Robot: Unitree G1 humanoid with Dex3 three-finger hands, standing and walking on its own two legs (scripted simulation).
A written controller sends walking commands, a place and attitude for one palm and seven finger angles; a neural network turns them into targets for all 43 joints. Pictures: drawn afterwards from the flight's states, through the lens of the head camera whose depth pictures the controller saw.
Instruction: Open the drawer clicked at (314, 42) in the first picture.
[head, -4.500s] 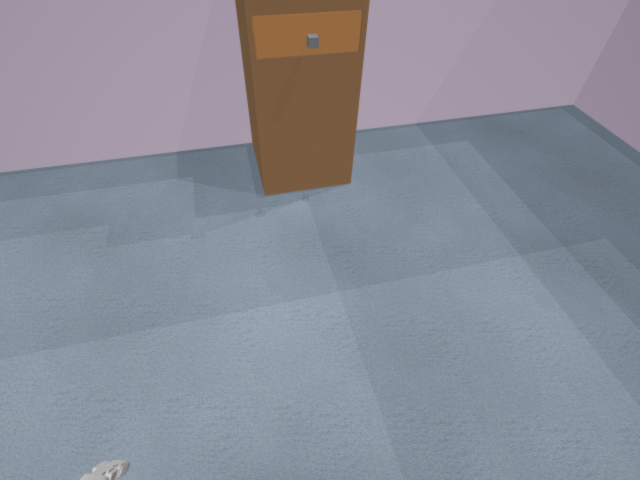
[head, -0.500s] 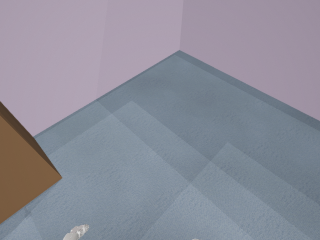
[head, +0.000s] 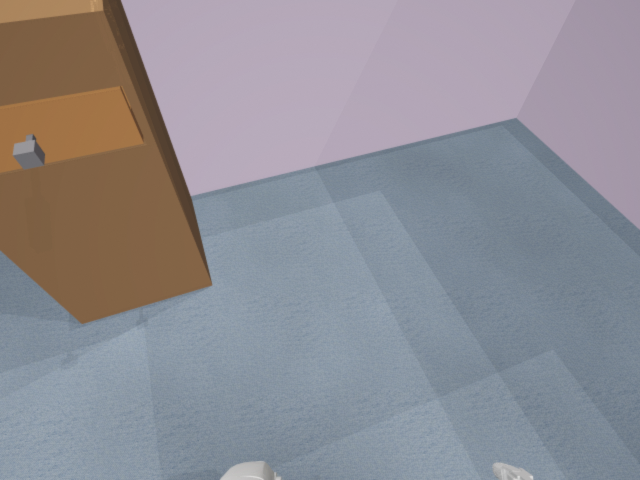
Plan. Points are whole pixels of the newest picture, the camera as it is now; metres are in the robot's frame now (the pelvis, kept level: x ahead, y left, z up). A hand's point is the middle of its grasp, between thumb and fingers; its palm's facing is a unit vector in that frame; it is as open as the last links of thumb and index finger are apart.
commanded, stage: turn to face it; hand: left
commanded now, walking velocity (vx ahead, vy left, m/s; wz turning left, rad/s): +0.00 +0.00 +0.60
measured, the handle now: (30, 148) +0.63 +0.63 -0.04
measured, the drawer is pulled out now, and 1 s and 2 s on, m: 0.00 0.00 0.00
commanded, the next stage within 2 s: take the last steps up to it in 0.62 s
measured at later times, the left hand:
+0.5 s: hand out of the picture +0.05 +0.23 -0.15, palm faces +0.23 -0.94 -0.26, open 7.4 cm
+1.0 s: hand out of the picture -0.14 +0.14 -0.15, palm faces +0.50 -0.83 -0.24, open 7.4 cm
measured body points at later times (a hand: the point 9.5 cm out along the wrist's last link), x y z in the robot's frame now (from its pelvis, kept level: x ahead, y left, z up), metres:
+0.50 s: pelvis -0.02 +0.00 +0.01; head +0.01 +0.01 +0.46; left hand +0.04 +0.27 -0.13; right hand +0.09 -0.23 -0.14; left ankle +0.02 +0.11 -0.73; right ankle +0.00 -0.14 -0.70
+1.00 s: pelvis -0.03 -0.01 +0.02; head -0.02 -0.02 +0.47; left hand -0.17 +0.19 -0.13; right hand +0.14 -0.22 -0.14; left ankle -0.11 +0.12 -0.67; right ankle +0.00 -0.13 -0.73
